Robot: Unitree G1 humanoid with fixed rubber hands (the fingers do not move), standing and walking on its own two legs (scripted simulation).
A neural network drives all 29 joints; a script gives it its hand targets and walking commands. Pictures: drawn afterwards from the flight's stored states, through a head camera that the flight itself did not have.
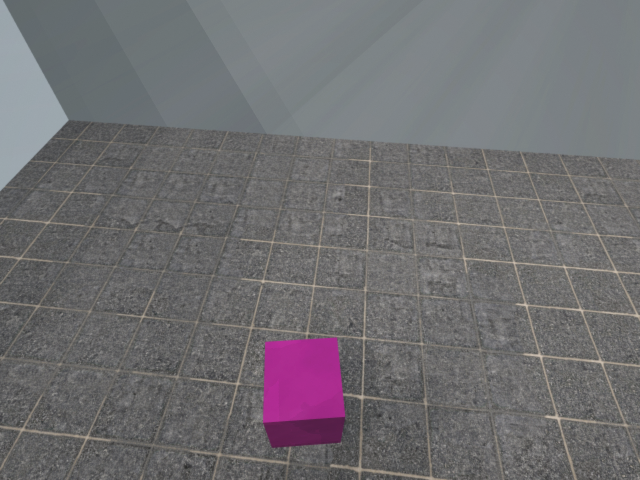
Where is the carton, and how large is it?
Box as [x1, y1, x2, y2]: [263, 337, 344, 447]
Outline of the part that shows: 336,337 265,342 263,423 272,447 340,442 344,420 344,409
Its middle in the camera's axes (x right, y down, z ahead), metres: -0.05 +0.45 +1.10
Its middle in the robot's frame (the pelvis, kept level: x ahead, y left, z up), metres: +0.44 +0.04 -0.65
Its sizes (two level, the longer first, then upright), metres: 0.210 0.200 0.250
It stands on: the floor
